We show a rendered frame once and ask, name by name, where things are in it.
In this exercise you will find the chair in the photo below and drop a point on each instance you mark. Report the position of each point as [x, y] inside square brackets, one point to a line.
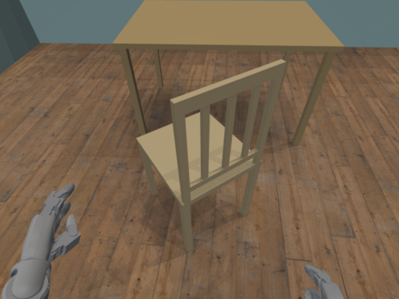
[197, 155]

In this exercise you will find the robot right hand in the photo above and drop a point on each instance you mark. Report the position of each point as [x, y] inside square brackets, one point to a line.
[329, 290]

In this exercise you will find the robot left hand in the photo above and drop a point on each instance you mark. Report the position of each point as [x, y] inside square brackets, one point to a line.
[40, 236]

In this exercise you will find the robot left forearm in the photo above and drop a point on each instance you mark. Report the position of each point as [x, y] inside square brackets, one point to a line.
[29, 279]

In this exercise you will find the table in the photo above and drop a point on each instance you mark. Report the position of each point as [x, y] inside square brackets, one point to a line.
[227, 25]

